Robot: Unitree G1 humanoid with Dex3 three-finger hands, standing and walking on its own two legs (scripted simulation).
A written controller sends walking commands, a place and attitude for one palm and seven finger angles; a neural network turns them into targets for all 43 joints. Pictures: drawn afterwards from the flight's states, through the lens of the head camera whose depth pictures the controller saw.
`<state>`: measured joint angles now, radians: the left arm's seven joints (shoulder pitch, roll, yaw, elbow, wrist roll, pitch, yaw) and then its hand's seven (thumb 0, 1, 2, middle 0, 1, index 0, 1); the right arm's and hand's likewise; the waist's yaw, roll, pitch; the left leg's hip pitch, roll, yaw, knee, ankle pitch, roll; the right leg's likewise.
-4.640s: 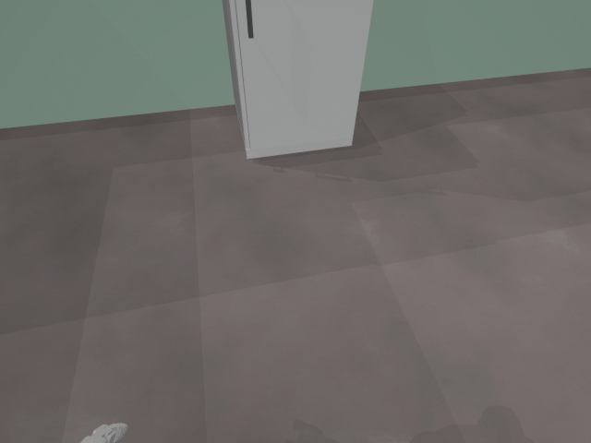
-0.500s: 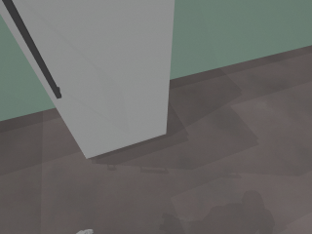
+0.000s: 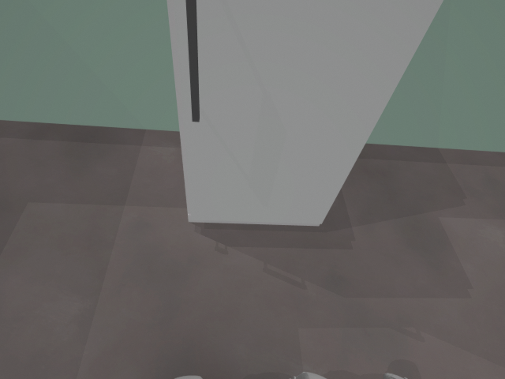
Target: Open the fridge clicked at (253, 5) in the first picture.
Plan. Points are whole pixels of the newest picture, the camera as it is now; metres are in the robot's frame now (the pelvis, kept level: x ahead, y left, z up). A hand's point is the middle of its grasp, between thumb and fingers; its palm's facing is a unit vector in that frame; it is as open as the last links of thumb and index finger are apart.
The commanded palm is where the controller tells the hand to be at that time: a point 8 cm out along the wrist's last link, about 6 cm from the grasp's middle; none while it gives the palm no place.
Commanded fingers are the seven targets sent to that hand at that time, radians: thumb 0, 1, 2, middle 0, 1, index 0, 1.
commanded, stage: turn to face it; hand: left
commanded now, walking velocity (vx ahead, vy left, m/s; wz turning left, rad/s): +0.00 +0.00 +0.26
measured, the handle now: (193, 43) +0.75 +0.20 +0.12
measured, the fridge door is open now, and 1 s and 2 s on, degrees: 0 0 0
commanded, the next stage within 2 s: take the last steps up to it in 0.08 s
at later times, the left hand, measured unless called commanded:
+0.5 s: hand out of the picture +0.03 +0.15 -0.15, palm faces +0.11 -0.97 -0.23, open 7.4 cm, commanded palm none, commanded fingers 0.00 0.90 0.90 -0.20 -0.30 -0.20 -0.30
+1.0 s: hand out of the picture -0.02 +0.11 -0.16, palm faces +0.27 -0.95 -0.13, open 7.4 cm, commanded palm none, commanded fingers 0.00 0.90 0.90 -0.20 -0.30 -0.20 -0.30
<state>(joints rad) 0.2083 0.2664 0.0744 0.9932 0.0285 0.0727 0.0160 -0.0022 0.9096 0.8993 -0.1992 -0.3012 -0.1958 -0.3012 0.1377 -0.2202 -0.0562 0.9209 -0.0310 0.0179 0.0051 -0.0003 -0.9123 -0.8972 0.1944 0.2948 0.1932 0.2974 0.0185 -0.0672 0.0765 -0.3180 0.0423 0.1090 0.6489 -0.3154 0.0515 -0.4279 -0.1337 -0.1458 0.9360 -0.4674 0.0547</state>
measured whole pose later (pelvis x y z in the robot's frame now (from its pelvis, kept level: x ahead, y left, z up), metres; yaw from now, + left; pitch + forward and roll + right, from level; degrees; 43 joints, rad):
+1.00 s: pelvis +0.14 +0.01 -0.01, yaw +9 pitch +0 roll +0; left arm 0.52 0.07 0.01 1.20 0.02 -0.05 0.02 0.00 0.90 0.90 -0.20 -0.30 -0.20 -0.30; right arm 0.10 -0.16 -0.04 1.02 -0.03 -0.04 0.01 0.00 -0.91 -0.90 0.20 0.30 0.19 0.30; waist 0.05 -0.01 0.09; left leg -0.39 0.03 0.14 0.59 -0.20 0.05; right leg 0.00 -0.05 -0.13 0.57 -0.49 0.00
